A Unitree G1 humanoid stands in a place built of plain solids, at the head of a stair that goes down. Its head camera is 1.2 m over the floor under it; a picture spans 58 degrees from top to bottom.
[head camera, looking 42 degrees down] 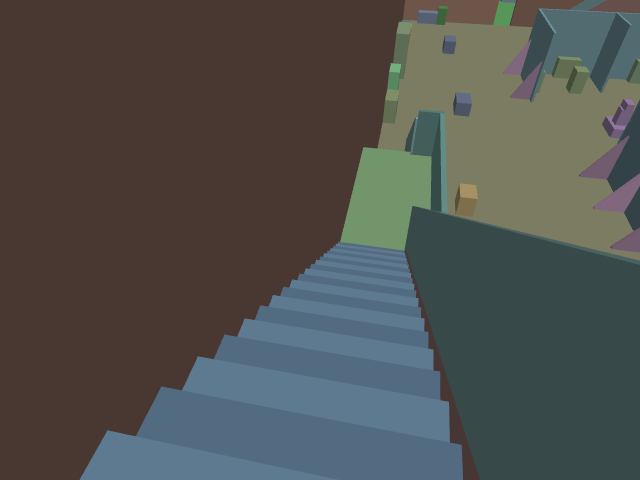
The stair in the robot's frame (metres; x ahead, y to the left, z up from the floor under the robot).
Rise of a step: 0.20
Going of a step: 0.27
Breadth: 1.18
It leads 11 degrees to the right of straight ahead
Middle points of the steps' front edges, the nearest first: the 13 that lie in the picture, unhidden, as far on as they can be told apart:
0.52 0.12 -0.20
0.79 0.06 -0.40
1.05 0.01 -0.60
1.32 -0.05 -0.80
1.59 -0.10 -1.00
1.86 -0.15 -1.20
2.13 -0.21 -1.40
2.40 -0.26 -1.60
2.66 -0.31 -1.80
2.93 -0.37 -2.00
3.20 -0.42 -2.20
3.47 -0.47 -2.40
3.74 -0.53 -2.60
